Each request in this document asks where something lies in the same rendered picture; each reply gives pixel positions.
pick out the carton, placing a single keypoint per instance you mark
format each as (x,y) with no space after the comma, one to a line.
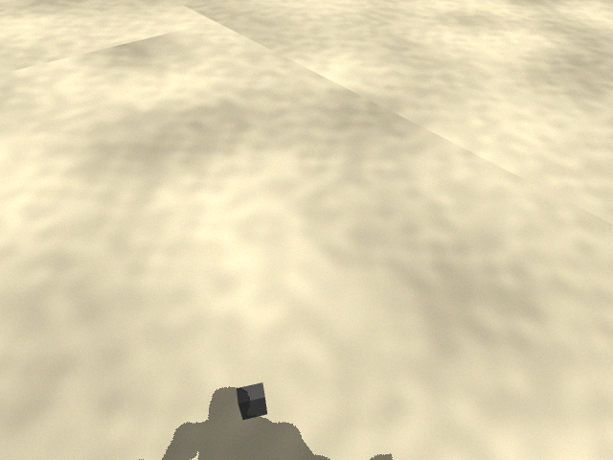
(251,401)

